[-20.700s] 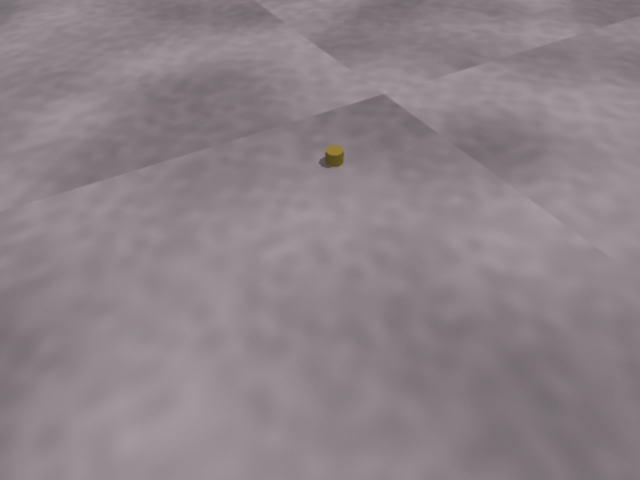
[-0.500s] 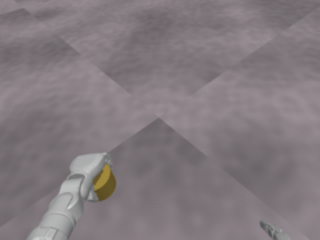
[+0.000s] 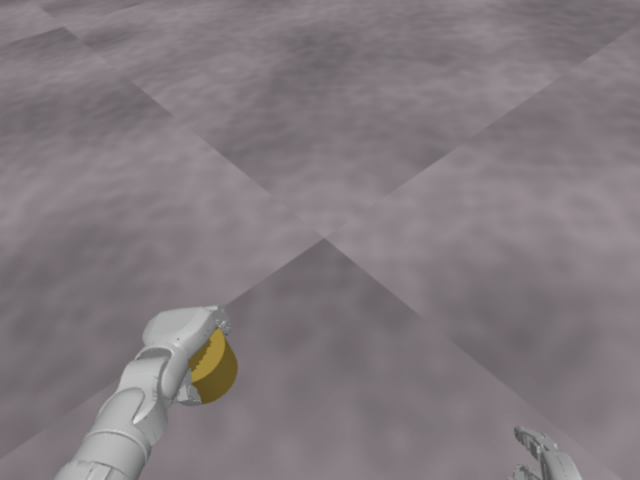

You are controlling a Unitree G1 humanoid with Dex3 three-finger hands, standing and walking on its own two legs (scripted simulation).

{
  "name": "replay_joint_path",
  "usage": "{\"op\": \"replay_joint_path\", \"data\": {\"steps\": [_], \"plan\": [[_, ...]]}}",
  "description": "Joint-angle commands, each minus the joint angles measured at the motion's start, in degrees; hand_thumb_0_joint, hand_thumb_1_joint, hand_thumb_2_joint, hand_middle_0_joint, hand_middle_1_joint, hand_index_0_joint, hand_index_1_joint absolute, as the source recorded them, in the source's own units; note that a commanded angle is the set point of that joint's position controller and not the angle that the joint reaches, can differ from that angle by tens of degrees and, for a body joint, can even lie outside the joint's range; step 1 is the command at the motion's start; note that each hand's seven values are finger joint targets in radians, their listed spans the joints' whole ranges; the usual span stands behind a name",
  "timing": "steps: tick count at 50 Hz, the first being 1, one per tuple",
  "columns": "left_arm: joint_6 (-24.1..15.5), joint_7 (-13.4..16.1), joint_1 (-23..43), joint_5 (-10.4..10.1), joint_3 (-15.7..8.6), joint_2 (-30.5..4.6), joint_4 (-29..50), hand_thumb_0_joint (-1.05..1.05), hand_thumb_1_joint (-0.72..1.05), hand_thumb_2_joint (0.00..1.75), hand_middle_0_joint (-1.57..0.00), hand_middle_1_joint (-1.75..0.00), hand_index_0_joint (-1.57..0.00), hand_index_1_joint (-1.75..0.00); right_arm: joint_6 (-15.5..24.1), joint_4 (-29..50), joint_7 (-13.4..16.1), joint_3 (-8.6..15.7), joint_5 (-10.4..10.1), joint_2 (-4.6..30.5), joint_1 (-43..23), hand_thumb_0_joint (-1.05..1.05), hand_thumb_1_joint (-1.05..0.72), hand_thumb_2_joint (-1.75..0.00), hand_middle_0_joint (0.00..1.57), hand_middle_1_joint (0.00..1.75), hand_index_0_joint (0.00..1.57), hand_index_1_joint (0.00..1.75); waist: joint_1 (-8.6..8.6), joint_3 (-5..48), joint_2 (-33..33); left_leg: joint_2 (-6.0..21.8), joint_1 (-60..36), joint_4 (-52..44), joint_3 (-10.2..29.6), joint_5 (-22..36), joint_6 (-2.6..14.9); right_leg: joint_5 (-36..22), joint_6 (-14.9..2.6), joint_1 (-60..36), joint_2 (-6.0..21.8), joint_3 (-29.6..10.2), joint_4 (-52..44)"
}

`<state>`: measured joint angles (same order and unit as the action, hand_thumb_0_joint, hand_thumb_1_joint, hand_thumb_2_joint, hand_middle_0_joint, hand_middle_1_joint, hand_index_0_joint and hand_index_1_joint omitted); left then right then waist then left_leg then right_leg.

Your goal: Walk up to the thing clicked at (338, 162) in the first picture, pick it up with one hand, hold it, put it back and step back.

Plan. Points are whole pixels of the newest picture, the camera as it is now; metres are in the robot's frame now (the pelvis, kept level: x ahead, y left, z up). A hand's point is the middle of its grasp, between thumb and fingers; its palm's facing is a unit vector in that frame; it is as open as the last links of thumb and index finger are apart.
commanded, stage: hold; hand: left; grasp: from above
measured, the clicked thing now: (199, 362) +0.31 +0.22 -0.06
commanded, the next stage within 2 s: crouch in 0.80 s
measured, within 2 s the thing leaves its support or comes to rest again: neither
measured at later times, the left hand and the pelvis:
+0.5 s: hand (187, 359) +0.30 +0.23 -0.02, palm faces -0.43 -0.07 -0.90, open 11.7 cm; pelvis +0.00 +0.00 +0.00, yaw +0 degrees
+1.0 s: hand (192, 357) +0.30 +0.22 -0.03, palm faces -0.43 -0.07 -0.90, open 11.7 cm; pelvis +0.01 +0.00 +0.00, yaw +0 degrees
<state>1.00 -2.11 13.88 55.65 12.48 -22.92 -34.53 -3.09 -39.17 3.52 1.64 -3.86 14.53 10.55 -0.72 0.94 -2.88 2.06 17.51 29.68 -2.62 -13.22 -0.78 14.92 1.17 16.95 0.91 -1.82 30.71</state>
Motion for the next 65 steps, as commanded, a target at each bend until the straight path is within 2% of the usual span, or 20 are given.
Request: {"op": "replay_joint_path", "data": {"steps": [1,12,14,16,18,23,25,27,29,32,35,40,42,45,46,50,56,60,62,65], "plan": [[-0.09,1.67,18.07,0.18,-5.80,-11.93,11.39,0.00,0.41,1.07,-0.76,-1.05,-0.79,-1.02,2.35,8.07,0.35,1.97,-0.18,6.80,-5.98,0.00,-0.90,-0.90,0.20,0.30,0.20,0.30,-0.34,12.93,1.93,-2.49,-7.84,-4.11,0.03,7.07,1.40,-5.98,-1.36,-1.64,-2.52,0.97,-5.81],[0.17,0.51,18.06,-0.14,-5.33,-11.66,10.50,0.00,0.44,1.12,-0.81,-1.05,-0.82,-1.04,2.37,8.34,0.51,1.58,-0.21,6.63,-6.48,0.00,-0.91,-0.90,0.20,0.30,0.20,0.30,0.18,11.45,3.54,-2.38,-8.20,-5.06,0.06,6.72,1.67,-5.81,-1.27,-1.78,-2.54,1.05,-6.89],[-0.06,0.43,18.80,-0.18,-6.09,-12.68,11.60,0.00,0.43,1.12,-0.80,-1.05,-0.81,-1.04,2.32,8.23,0.58,1.68,-0.22,6.71,-6.37,0.00,-0.90,-0.90,0.20,0.30,0.20,0.30,-0.14,12.84,1.91,-2.52,-9.24,-5.09,-0.17,7.80,1.61,-6.80,-1.32,-2.50,-2.39,0.93,-6.85],[-0.28,0.02,18.12,-0.45,-4.91,-11.19,13.34,0.00,0.43,1.10,-0.79,-1.06,-0.81,-1.04,2.40,8.33,0.55,1.77,-0.26,6.63,-6.24,0.00,-0.90,-0.90,0.20,0.30,0.20,0.30,-0.05,14.59,2.22,-2.42,-10.34,-4.66,-0.06,9.87,1.63,-8.81,-1.26,-3.22,-2.50,1.05,-6.30],[-0.17,0.45,18.18,-0.21,-6.52,-12.74,12.60,0.00,0.43,1.09,-0.79,-1.05,-0.82,-1.03,2.25,8.17,0.67,1.73,-0.22,6.57,-6.28,0.00,-0.91,-0.90,0.20,0.30,0.20,0.30,-0.66,13.95,1.43,-2.48,-9.86,-4.82,-0.17,10.50,1.53,-9.25,-1.36,-3.66,-2.50,1.27,-6.50],[-0.24,0.62,17.61,-0.03,-5.31,-11.25,11.40,0.00,0.45,1.10,-0.81,-1.04,-0.83,-1.02,2.06,8.29,0.67,1.55,-0.26,6.30,-6.66,0.00,-0.91,-0.90,0.20,0.30,0.20,0.30,-0.23,11.48,2.48,-2.51,-9.21,-5.37,-0.12,8.79,1.47,-7.48,-1.44,-2.21,-2.57,1.33,-7.20],[-0.39,0.80,18.86,0.00,-6.21,-12.67,12.26,0.00,0.45,1.11,-0.81,-1.05,-0.83,-1.03,1.94,7.94,0.66,1.71,-0.15,6.65,-6.45,0.00,-0.90,-0.90,0.20,0.30,0.20,0.30,-0.23,12.75,2.04,-2.56,-9.75,-5.36,-0.19,8.92,1.59,-7.87,-1.39,-3.02,-2.45,1.20,-7.34],[-0.42,0.52,19.37,-0.31,-4.63,-10.98,13.38,0.00,0.45,1.13,-0.82,-1.06,-0.83,-1.04,1.96,8.35,0.55,1.79,-0.26,6.54,-6.54,0.00,-0.90,-0.90,0.20,0.30,0.20,0.30,-0.04,13.18,0.88,-2.36,-10.61,-5.60,-0.05,9.62,1.35,-8.36,-1.62,-2.96,-2.57,1.27,-7.03],[-0.21,0.83,17.42,0.12,-6.29,-12.18,11.20,0.00,0.43,1.11,-0.80,-1.05,-0.82,-1.03,1.85,7.80,0.58,1.92,-0.19,6.75,-6.08,0.00,-0.91,-0.90,0.20,0.30,0.20,0.30,-0.56,12.89,1.42,-2.14,-9.93,-5.69,0.30,9.87,1.24,-8.31,-1.67,-3.44,-2.72,1.58,-6.83],[-0.19,0.93,19.28,0.27,-4.59,-11.06,12.28,0.00,0.44,1.10,-0.80,-1.05,-0.82,-1.03,1.80,8.28,0.54,1.92,-0.32,6.56,-6.25,0.00,-0.90,-0.90,0.20,0.30,0.20,0.30,-0.03,13.28,0.96,-2.22,-10.61,-5.66,0.13,10.97,1.22,-9.51,-1.73,-3.08,-2.74,1.61,-6.79],[0.06,1.28,16.53,-0.22,-5.83,-11.45,11.19,0.00,0.43,1.08,-0.79,-1.03,-0.81,-1.01,1.66,8.09,0.48,1.91,-0.32,6.70,-6.44,0.00,-0.90,-0.90,0.20,0.30,0.20,0.30,-0.52,12.49,1.94,-2.36,-9.97,-5.82,0.07,10.01,1.29,-8.58,-1.58,-3.51,-2.57,1.55,-7.33],[0.23,1.54,20.60,0.56,-5.90,-12.29,13.48,0.00,0.44,1.09,-0.80,-1.05,-0.82,-1.02,1.39,7.91,0.52,2.06,-0.30,6.54,-5.85,0.00,-0.91,-0.90,0.20,0.30,0.20,0.30,-0.22,14.92,1.45,-2.47,-11.28,-5.11,-0.21,12.70,1.52,-11.82,-1.33,-4.14,-2.40,1.40,-6.99],[0.54,1.51,18.39,0.41,-5.27,-11.01,10.97,0.00,0.45,1.09,-0.80,-1.06,-0.83,-1.03,1.32,7.51,0.47,2.10,-0.33,6.79,-5.37,0.00,-0.90,-0.90,0.20,0.30,0.20,0.30,0.34,13.63,2.17,-2.42,-10.88,-5.25,-0.34,12.07,1.64,-11.33,-1.38,-3.63,-2.38,1.29,-7.08],[0.68,1.30,15.99,0.32,-5.00,-10.26,10.58,0.00,0.48,1.11,-0.78,-1.10,-0.84,-1.05,1.28,8.00,0.43,2.29,-0.46,6.75,-5.77,0.00,-0.90,-0.91,0.20,0.30,0.20,0.30,-0.68,13.37,2.58,-2.43,-10.66,-5.43,-0.16,12.57,1.46,-11.32,-1.55,-4.05,-2.43,1.59,-7.00],[0.61,1.26,16.92,0.36,-5.82,-11.50,11.15,0.00,0.40,1.08,-0.70,-1.08,-0.76,-1.02,1.19,7.93,0.45,2.30,-0.39,6.75,-5.65,0.00,-0.88,-0.89,0.20,0.30,0.20,0.30,-0.52,13.81,2.56,-2.49,-10.59,-5.14,-0.32,12.82,1.60,-11.73,-1.38,-4.13,-2.34,1.48,-7.04],[-0.14,1.61,14.90,0.92,-4.48,-9.62,7.63,0.00,0.35,1.06,-0.75,-1.02,-0.77,-1.00,0.96,8.09,0.39,2.14,-0.42,6.80,-5.46,0.00,-0.90,-0.90,0.20,0.30,0.20,0.30,0.17,10.84,4.61,-2.65,-8.99,-5.05,-0.22,11.36,1.71,-10.57,-1.39,-2.43,-2.25,1.35,-7.09],[-3.57,6.80,17.76,3.67,-5.52,-9.43,0.31,0.00,0.36,1.03,-0.75,-1.02,-0.77,-1.00,0.54,6.90,-0.05,2.23,0.61,6.57,-4.16,0.00,-0.90,-0.90,0.20,0.30,0.20,0.30,1.77,8.44,5.08,-3.26,-2.51,-0.62,-0.15,6.44,1.51,-6.16,-1.50,3.98,-1.84,1.38,-3.67],[-5.03,13.31,24.59,6.42,-6.79,-10.81,-4.48,0.00,0.36,1.04,-0.74,-1.04,-0.77,-1.02,0.53,4.67,-0.68,3.32,1.92,7.46,-1.83,0.00,-0.90,-0.90,0.20,0.30,0.20,0.30,3.27,13.82,2.97,-2.97,3.71,8.42,0.09,5.64,0.78,-5.62,-1.58,11.92,-1.98,1.61,4.54],[-5.24,16.47,25.39,7.88,-5.45,-7.88,-9.04,0.00,0.37,1.06,-0.75,-1.05,-0.77,-1.02,0.87,4.11,-1.39,3.97,2.61,7.64,-0.15,0.00,-0.90,-0.90,0.20,0.30,0.20,0.30,4.19,16.44,2.94,-2.87,9.28,14.85,0.28,4.38,0.49,-4.71,-1.68,18.05,-2.09,1.70,10.34],[-5.11,20.44,31.19,10.09,-6.26,-9.47,-12.44,0.00,0.38,1.06,-0.76,-1.05,-0.78,-1.03,1.32,3.43,-2.20,4.83,3.41,8.22,2.35,0.00,-0.90,-0.90,0.20,0.30,0.20,0.30,4.94,23.87,0.43,-2.45,16.61,23.73,0.58,4.22,0.63,-4.57,-1.86,25.15,-2.10,1.39,18.35]]}}
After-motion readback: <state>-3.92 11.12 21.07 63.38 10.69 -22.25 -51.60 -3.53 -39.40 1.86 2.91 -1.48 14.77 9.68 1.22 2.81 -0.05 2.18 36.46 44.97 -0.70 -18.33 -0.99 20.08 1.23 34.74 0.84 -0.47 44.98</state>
